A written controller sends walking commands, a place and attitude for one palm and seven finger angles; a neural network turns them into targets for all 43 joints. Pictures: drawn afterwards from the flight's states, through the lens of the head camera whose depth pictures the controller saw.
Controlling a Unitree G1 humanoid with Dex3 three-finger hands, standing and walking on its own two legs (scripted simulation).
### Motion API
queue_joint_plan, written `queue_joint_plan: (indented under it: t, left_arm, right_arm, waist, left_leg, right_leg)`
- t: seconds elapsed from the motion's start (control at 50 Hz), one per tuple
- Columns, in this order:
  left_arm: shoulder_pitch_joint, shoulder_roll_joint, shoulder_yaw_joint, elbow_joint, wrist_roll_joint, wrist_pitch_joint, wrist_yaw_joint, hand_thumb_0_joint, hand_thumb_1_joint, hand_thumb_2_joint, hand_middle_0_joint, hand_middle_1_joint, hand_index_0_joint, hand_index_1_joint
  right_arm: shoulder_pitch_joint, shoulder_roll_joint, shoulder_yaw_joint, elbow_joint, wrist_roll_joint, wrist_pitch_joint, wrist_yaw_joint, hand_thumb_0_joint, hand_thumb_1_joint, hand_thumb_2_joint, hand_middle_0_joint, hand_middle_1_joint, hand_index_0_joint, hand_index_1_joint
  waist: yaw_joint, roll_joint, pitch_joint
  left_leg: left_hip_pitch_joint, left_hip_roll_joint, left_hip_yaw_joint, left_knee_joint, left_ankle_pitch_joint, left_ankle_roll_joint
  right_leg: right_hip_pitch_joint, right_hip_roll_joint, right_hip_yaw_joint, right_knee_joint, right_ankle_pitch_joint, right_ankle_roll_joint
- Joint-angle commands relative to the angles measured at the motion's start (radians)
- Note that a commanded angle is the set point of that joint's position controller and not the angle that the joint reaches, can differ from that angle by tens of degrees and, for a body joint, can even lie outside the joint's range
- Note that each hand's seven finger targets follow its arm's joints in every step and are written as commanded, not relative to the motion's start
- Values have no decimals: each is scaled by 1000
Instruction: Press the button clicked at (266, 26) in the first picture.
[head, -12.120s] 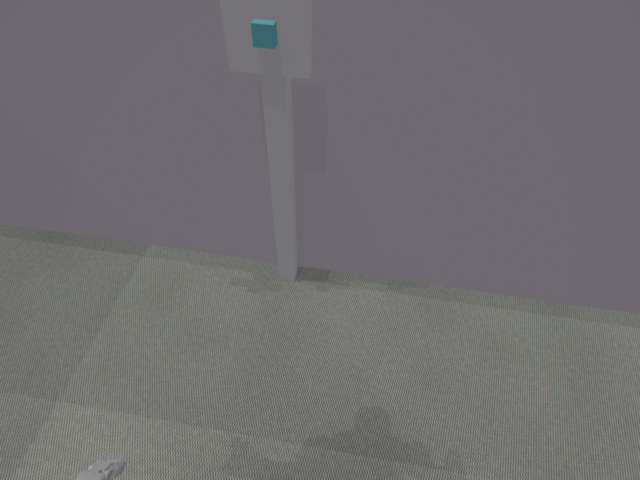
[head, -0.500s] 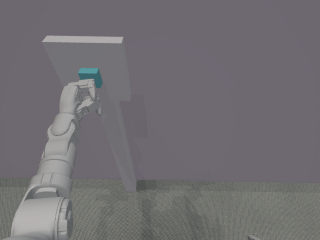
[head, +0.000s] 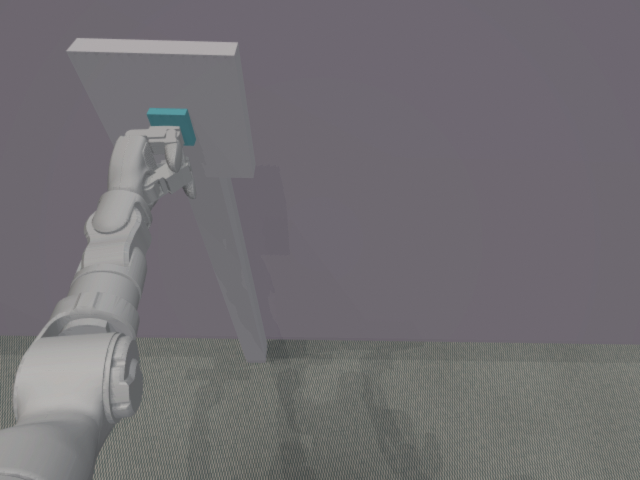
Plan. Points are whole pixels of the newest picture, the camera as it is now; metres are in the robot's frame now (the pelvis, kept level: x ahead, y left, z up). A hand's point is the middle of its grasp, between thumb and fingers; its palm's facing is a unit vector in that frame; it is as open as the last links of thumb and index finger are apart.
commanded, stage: hold the button down briefly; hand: left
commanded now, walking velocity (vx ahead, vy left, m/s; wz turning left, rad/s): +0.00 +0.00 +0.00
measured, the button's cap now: (174, 123) +0.51 +0.18 +0.17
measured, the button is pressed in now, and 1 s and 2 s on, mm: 10 0 0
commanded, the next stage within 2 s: pull the fist back off the button in 0.20 s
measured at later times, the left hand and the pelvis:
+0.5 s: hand (186, 170) +0.46 +0.17 +0.14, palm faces +0.00 -1.00 -0.01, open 3.5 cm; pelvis -0.01 +0.00 +0.00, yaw -1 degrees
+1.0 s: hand (190, 196) +0.42 +0.16 +0.13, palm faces -0.02 -1.00 +0.00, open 3.1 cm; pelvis +0.02 +0.00 +0.01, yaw -2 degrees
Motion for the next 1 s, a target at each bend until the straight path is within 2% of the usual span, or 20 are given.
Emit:
queue_joint_plan:
  t: [0.0,0.08,0.12,0.2,0.26,0.28,0.36,0.44,0.48,0.52,0.56,0.6,0.66,0.74,0.76,0.8,0.86,0.9,0.96,0.98]
  left_arm:
    - [-662,193,16,-215,-18,-67,19,0,900,900,-1300,-1500,-1300,-1500]
    - [-666,214,33,-202,-21,-73,22,0,900,900,-1300,-1500,-1300,-1500]
    - [-686,176,3,-212,-22,-78,22,0,900,900,-1300,-1500,-1300,-1500]
    - [-670,235,40,-187,-18,-80,22,0,900,900,-1300,-1500,-1300,-1500]
    - [-683,219,25,-184,-17,-83,18,0,900,900,-1300,-1500,-1300,-1500]
    - [-677,253,48,-178,-17,-82,20,0,900,900,-1300,-1500,-1300,-1500]
    - [-637,257,62,-165,-16,-76,14,0,900,900,-1300,-1500,-1300,-1500]
    - [-600,226,48,-193,-18,-69,12,0,900,900,-1300,-1500,-1300,-1500]
    - [-578,211,44,-207,-18,-67,11,0,900,900,-1300,-1500,-1300,-1500]
    - [-548,215,53,-243,-17,-66,10,0,900,900,-1300,-1500,-1300,-1500]
    - [-482,186,43,-257,-25,-61,7,0,900,900,-1300,-1500,-1300,-1500]
    - [-445,162,29,-322,-27,-58,5,0,900,900,-1300,-1500,-1300,-1500]
    - [-345,158,38,-361,-37,-36,13,0,900,900,-1300,-1500,-1300,-1500]
    - [-295,110,5,-472,-39,-5,20,0,900,900,-1300,-1500,-1300,-1500]
    - [-261,139,33,-488,-39,0,27,0,900,900,-1300,-1500,-1300,-1500]
    - [-188,112,24,-561,-44,11,30,0,900,900,-1300,-1500,-1300,-1500]
    - [-62,92,26,-671,-52,31,40,0,900,900,-1300,-1500,-1300,-1500]
    - [-4,62,7,-720,-55,58,41,0,900,900,-1300,-1500,-1300,-1500]
    - [79,94,36,-803,-57,98,44,0,900,900,-1300,-1500,-1300,-1500]
    - [83,89,33,-847,-57,109,44,0,900,900,-1300,-1500,-1300,-1500]
  right_arm:
    - [72,-156,-58,-82,6,-38,-9,0,-900,-900,200,300,200,300]
    - [87,-163,-60,-74,4,-42,-9,0,-900,-900,200,300,200,300]
    - [86,-159,-60,-73,4,-48,-6,0,-900,-900,200,300,200,300]
    - [92,-166,-59,-77,4,-49,-8,0,-900,-900,200,300,200,300]
    - [92,-162,-57,-77,4,-53,-7,0,-900,-900,200,300,200,300]
    - [98,-169,-57,-75,5,-54,-9,0,-900,-900,200,300,200,300]
    - [99,-167,-57,-86,4,-56,-7,0,-900,-900,200,300,200,300]
    - [90,-165,-60,-103,3,-55,-2,0,-900,-900,200,300,200,300]
    - [89,-163,-61,-112,2,-54,0,0,-900,-900,200,300,200,300]
    - [82,-161,-64,-121,2,-53,2,0,-900,-900,200,300,200,300]
    - [73,-156,-63,-133,3,-49,4,0,-900,-900,200,300,200,300]
    - [56,-152,-67,-147,7,-48,6,0,-900,-900,200,300,200,300]
    - [40,-151,-67,-160,10,-42,7,0,-900,-900,200,300,200,300]
    - [2,-140,-65,-185,16,-39,8,0,-900,-900,200,300,200,300]
    - [-1,-142,-66,-187,14,-37,7,0,-900,-900,200,300,200,300]
    - [-22,-133,-64,-205,15,-37,8,0,-900,-900,200,300,200,300]
    - [-44,-126,-64,-227,11,-40,15,0,-900,-900,200,300,200,300]
    - [-67,-120,-61,-236,14,-37,17,0,-900,-900,200,300,200,300]
    - [-95,-120,-59,-252,14,-31,12,0,-900,-900,200,300,200,300]
    - [-110,-115,-58,-256,17,-29,10,0,-900,-900,200,300,200,300]
  waist:
    - [-85,44,-318]
    - [-86,25,-314]
    - [-94,47,-307]
    - [-92,1,-303]
    - [-96,42,-277]
    - [-92,25,-285]
    - [-81,23,-295]
    - [-69,42,-294]
    - [-62,17,-311]
    - [-46,43,-335]
    - [-36,8,-330]
    - [-22,53,-342]
    - [-6,-17,-318]
    - [8,45,-299]
    - [17,14,-311]
    - [36,35,-326]
    - [59,0,-349]
    - [59,-4,-315]
    - [72,-33,-294]
    - [72,-5,-293]
  left_leg:
    - [239,-25,-57,-77,21,29]
    - [223,-25,-63,-78,0,30]
    - [235,-24,-64,-82,-21,28]
    - [179,-25,-57,-81,-60,34]
    - [177,-25,-59,-81,-82,33]
    - [168,-24,-59,-83,-89,32]
    - [161,-25,-59,-79,-78,33]
    - [181,-23,-61,-84,-76,28]
    - [189,-23,-61,-80,-50,31]
    - [207,-25,-58,-78,-27,29]
    - [208,-24,-54,-77,8,32]
    - [250,-22,-55,-83,37,25]
    - [239,-20,-51,-85,56,31]
    - [273,-22,-48,-96,89,26]
    - [276,-23,-48,-92,112,29]
    - [300,-22,-43,-97,174,25]
    - [322,-21,-39,-95,255,26]
    - [314,-23,-26,-102,269,28]
    - [308,-26,-20,-108,281,31]
    - [318,-27,-16,-112,293,30]
  right_leg:
    - [-34,29,90,-116,99,11]
    - [-40,31,88,-118,75,11]
    - [-64,33,84,-119,54,11]
    - [-37,32,98,-127,22,17]
    - [-62,32,97,-127,4,14]
    - [-52,31,99,-128,-4,15]
    - [-42,31,96,-120,1,13]
    - [-61,33,84,-112,4,10]
    - [-45,34,82,-107,26,10]
    - [-31,34,82,-104,45,7]
    - [-7,36,77,-103,77,6]
    - [-14,37,69,-96,101,1]
    - [18,41,66,-105,123,2]
    - [22,37,61,-105,158,-3]
    - [48,38,62,-103,179,-4]
    - [82,35,60,-96,244,-6]
    - [137,35,56,-88,324,-6]
    - [149,31,58,-95,360,0]
    - [186,28,61,-104,390,1]
    - [191,24,63,-104,406,1]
